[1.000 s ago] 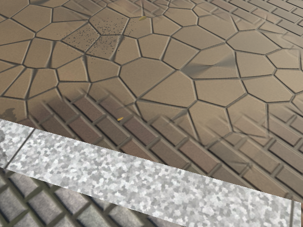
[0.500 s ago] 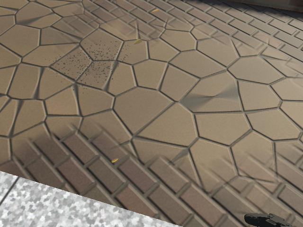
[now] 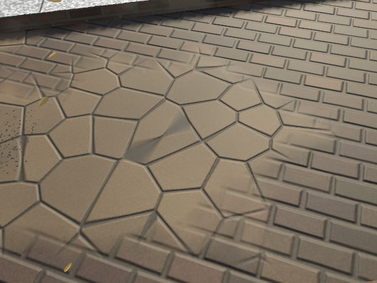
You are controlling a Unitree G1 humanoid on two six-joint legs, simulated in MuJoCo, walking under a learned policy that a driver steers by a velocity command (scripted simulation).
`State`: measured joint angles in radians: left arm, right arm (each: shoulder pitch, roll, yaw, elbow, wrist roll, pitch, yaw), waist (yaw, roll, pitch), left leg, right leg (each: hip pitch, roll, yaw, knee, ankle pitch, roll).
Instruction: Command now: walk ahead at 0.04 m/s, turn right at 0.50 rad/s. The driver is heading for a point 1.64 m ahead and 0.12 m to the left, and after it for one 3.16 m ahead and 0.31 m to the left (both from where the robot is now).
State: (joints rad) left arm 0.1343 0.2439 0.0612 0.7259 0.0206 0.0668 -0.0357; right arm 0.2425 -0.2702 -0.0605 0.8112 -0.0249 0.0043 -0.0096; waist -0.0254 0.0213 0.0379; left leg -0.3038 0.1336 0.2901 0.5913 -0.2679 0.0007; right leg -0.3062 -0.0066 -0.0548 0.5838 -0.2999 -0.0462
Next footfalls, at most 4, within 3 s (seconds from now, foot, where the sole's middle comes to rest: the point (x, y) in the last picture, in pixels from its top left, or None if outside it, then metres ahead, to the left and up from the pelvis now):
0.40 left None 0.04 0.10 -0.76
1.34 left None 0.32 0.04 -0.76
1.72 right None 0.32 -0.16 -0.76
2.64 right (239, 232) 0.71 -0.15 -0.87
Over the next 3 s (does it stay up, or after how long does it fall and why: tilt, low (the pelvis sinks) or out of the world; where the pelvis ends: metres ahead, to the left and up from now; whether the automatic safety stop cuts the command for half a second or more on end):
stays up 0.77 -0.09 -0.10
